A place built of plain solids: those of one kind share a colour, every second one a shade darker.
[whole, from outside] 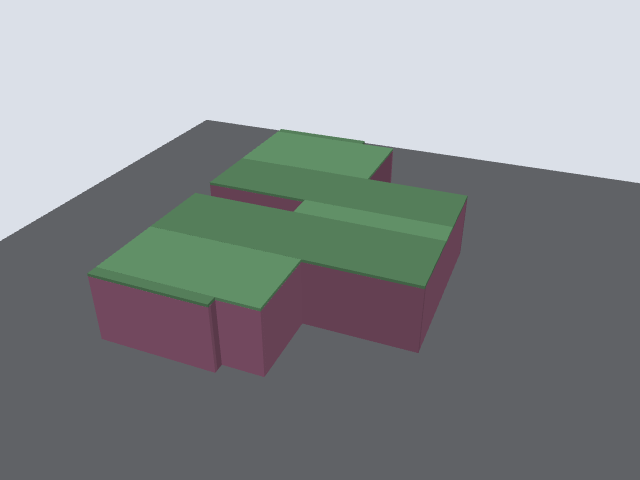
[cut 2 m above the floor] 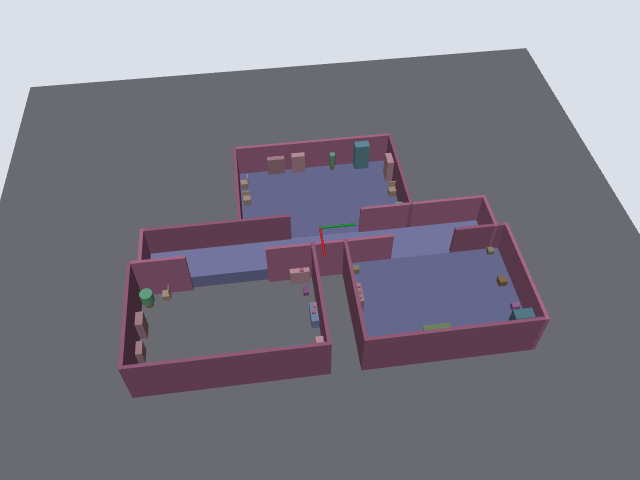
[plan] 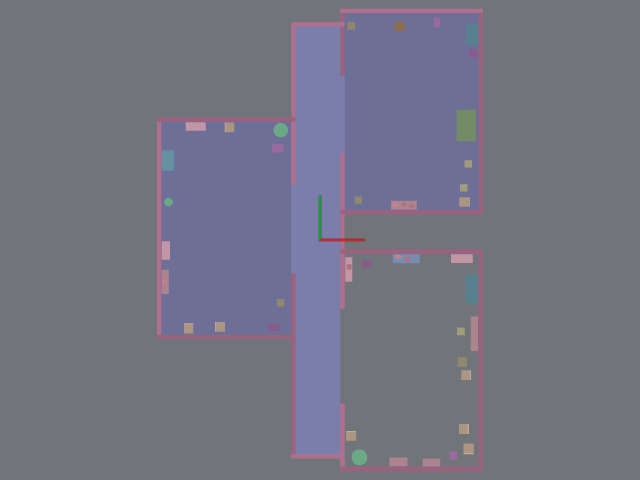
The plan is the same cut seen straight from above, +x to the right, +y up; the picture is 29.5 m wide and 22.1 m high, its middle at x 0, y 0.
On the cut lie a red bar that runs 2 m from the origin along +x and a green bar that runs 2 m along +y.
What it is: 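A storey of a split-level house; a hall and three lower rooms open beside it; the rooms' floors lie 0.98 m, 0.154 m and not at all below the hall's; a bare drop, one riser, a flush line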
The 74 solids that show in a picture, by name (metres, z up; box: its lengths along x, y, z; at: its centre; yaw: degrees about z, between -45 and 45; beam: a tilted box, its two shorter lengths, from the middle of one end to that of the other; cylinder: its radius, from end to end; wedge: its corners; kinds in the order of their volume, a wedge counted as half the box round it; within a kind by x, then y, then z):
{
 "floor_1": {"box": [5.98, 9.82, 0.88], "at": [-4.32, 0.54, 0.39]},
 "floor_2": {"box": [0.2, 4.1, 0.88], "at": [-1.23, 0.49, 0.39]},
 "floor_3": {"box": [2.06, 19.7, 1.03], "at": [-0.1, -0.02, 0.47]},
 "floor_4": {"box": [0.2, 3.54, 1.03], "at": [1.04, 5.79, 0.47]},
 "floor_5": {"box": [6.18, 9.06, 1.03], "at": [4.22, 5.91, 0.47]},
 "wall_1": {"box": [0.2, 9.82, 3.82], "at": [-7.41, 0.54, 1.86]},
 "wall_2": {"box": [6.38, 0.2, 3.82], "at": [-4.32, -4.47, 1.86]},
 "wall_3": {"box": [6.38, 0.2, 3.82], "at": [-4.32, 5.55, 1.86]},
 "wall_4": {"box": [0.2, 5.3, 3.82], "at": [-1.23, -7.22, 1.86]},
 "wall_5": {"box": [0.2, 2.81, 3.82], "at": [-1.23, -2.96, 1.86]},
 "wall_6": {"box": [0.2, 2.9, 3.82], "at": [-1.23, 4.0, 1.86]},
 "wall_7": {"box": [0.2, 4.18, 3.82], "at": [-1.23, 7.74, 1.86]},
 "wall_8": {"box": [2.46, 0.2, 3.82], "at": [-0.1, -9.97, 1.86]},
 "wall_9": {"box": [2.46, 0.2, 3.82], "at": [-0.1, 9.93, 1.86]},
 "wall_10": {"box": [0.2, 0.38, 3.82], "at": [1.04, -10.26, 1.86]},
 "wall_11": {"box": [0.2, 2.34, 3.82], "at": [1.04, -8.7, 1.86]},
 "wall_12": {"box": [0.2, 2.54, 3.82], "at": [1.04, -1.9, 1.86]},
 "wall_13": {"box": [0.2, 1.61, 3.82], "at": [1.04, 0.38, 1.86]},
 "wall_14": {"box": [0.2, 2.63, 3.82], "at": [1.04, 2.7, 1.86]},
 "wall_15": {"box": [0.2, 2.28, 3.82], "at": [1.04, 8.69, 1.86]},
 "wall_16": {"box": [0.2, 0.41, 3.82], "at": [1.04, 10.24, 1.86]},
 "wall_17": {"box": [6.56, 0.2, 3.82], "at": [4.21, -10.54, 1.86]},
 "wall_18": {"box": [6.56, 0.2, 3.82], "at": [4.21, -0.53, 1.86]},
 "wall_19": {"box": [6.58, 0.2, 3.82], "at": [4.22, 1.28, 1.86]},
 "wall_20": {"box": [6.58, 0.2, 3.82], "at": [4.22, 10.54, 1.86]},
 "wall_21": {"box": [0.2, 9.81, 3.82], "at": [7.39, -5.54, 1.86]},
 "wall_22": {"box": [0.2, 9.06, 3.82], "at": [7.41, 5.91, 1.86]},
 "roof_1": {"box": [8.65, 1.61, 0.16], "at": [-3.19, 0.38, 3.85]},
 "roof_2": {"box": [15.0, 4.14, 0.16], "at": [-0.01, -2.5, 3.85]},
 "roof_3": {"box": [15.02, 4.46, 0.16], "at": [0.0, 3.42, 3.85]},
 "roof_4": {"box": [8.82, 5.5, 0.16], "at": [3.08, -7.32, 3.85]},
 "roof_5": {"box": [8.84, 4.38, 0.16], "at": [3.09, 7.84, 3.85]},
 "roof_6": {"box": [6.56, 0.58, 0.16], "at": [4.21, -10.36, 3.85]},
 "roof_7": {"box": [6.58, 0.61, 0.16], "at": [4.22, 10.34, 3.85]},
 "case_1": {"box": [0.33, 1.12, 1.26], "at": [-7.12, -1.93, 1.46]},
 "case_2": {"box": [0.38, 0.85, 1.4], "at": [-7.1, -0.48, 1.53]},
 "case_3": {"box": [0.93, 0.4, 1.69], "at": [-5.72, 5.23, 1.67]},
 "case_4": {"box": [0.33, 1.13, 1.11], "at": [1.32, -1.35, 0.51]},
 "case_5": {"box": [0.84, 0.41, 1.45], "at": [3.61, -10.22, 0.68]},
 "case_6": {"box": [1.18, 0.4, 0.92], "at": [3.86, 1.6, 1.44]},
 "case_7": {"box": [0.8, 0.35, 0.97], "at": [5.13, -10.25, 0.44]},
 "case_8": {"box": [1.01, 0.42, 1.52], "at": [6.54, -0.86, 0.71]},
 "case_9": {"box": [0.34, 1.59, 1.75], "at": [7.1, -4.32, 0.82]},
 "wardrobe_1": {"box": [0.57, 0.94, 1.9], "at": [-7.0, 3.67, 1.78]},
 "wardrobe_2": {"box": [0.58, 1.33, 2.11], "at": [6.98, -2.24, 1.0]},
 "wardrobe_3": {"box": [0.58, 1.02, 2.07], "at": [7.0, 9.48, 2.02]},
 "chair_1": {"box": [0.42, 0.42, 0.44], "at": [-6.05, -4.09, 1.05]},
 "chair_2": {"box": [0.42, 0.45, 0.46], "at": [-4.59, -4.0, 1.06]},
 "chair_3": {"box": [0.044, 0.45, 0.92], "at": [-4.37, 5.18, 1.29]},
 "chair_4": {"box": [0.4, 0.45, 0.45], "at": [-4.15, 5.18, 1.05]},
 "chair_5": {"box": [0.47, 0.4, 0.46], "at": [1.44, -9.04, 0.18]},
 "chair_6": {"box": [0.4, 0.47, 0.46], "at": [6.6, -8.7, 0.18]},
 "chair_7": {"box": [0.43, 0.44, 0.46], "at": [6.63, 1.75, 1.21]},
 "chair_8": {"box": [0.41, 0.45, 0.48], "at": [6.71, -6.22, 0.19]},
 "chair_9": {"box": [0.48, 0.44, 0.5], "at": [6.85, -9.59, 0.2]},
 "bush_1": {"cylinder": 0.2, "from": [-6.97, 1.75, 1.21], "to": [-6.97, 1.75, 2.11]},
 "bush_2": {"cylinder": 0.33, "from": [-1.81, 5.06, 1.3], "to": [-1.81, 5.06, 2.25]},
 "bush_3": {"cylinder": 0.36, "from": [1.82, -10.0, 0.4], "to": [1.82, -10.0, 1.09]},
 "sideboard_1": {"box": [1.25, 0.42, 0.75], "at": [3.97, -0.86, 0.33]},
 "toybox_1": {"box": [0.51, 0.31, 0.27], "at": [-2.13, -4.04, 0.96]},
 "toybox_2": {"box": [0.53, 0.38, 0.38], "at": [-1.95, 4.22, 1.02]},
 "toybox_3": {"box": [0.47, 0.31, 0.33], "at": [2.15, -1.11, 0.12]},
 "toybox_4": {"box": [0.3, 0.45, 0.31], "at": [5.39, 10.02, 1.14]},
 "toybox_5": {"box": [0.35, 0.41, 0.38], "at": [6.14, -9.92, 0.14]},
 "toybox_6": {"box": [0.41, 0.37, 0.32], "at": [7.05, 8.59, 1.14]},
 "basket_1": {"box": [0.35, 0.35, 0.29], "at": [-1.82, -2.89, 0.97]},
 "basket_2": {"box": [0.36, 0.36, 0.3], "at": [1.44, 9.86, 1.13]},
 "basket_3": {"box": [0.34, 0.34, 0.38], "at": [1.77, 1.84, 1.17]},
 "basket_4": {"box": [0.36, 0.36, 0.37], "at": [6.48, -4.21, 0.14]},
 "basket_5": {"box": [0.43, 0.43, 0.33], "at": [6.55, -5.62, 0.12]},
 "basket_6": {"box": [0.35, 0.35, 0.35], "at": [6.62, 2.4, 1.16]},
 "basket_7": {"box": [0.34, 0.34, 0.36], "at": [6.83, 3.5, 1.16]},
 "pouf_1": {"box": [0.45, 0.45, 0.39], "at": [3.67, 9.83, 1.18]},
 "table_1": {"box": [0.9, 1.45, 0.04], "at": [6.73, 5.27, 1.72]}
}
